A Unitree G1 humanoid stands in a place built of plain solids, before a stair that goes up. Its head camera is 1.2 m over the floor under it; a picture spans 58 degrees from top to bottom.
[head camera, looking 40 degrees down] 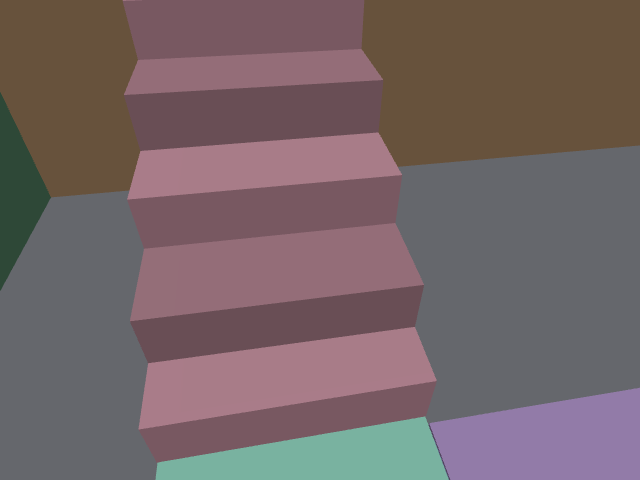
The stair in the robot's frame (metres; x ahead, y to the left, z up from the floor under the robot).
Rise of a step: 0.18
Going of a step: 0.23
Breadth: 0.76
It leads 10 degrees to the left of straight ahead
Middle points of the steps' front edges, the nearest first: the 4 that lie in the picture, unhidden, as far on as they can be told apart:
0.57 0.06 0.18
0.75 0.09 0.36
1.01 0.14 0.55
1.26 0.18 0.73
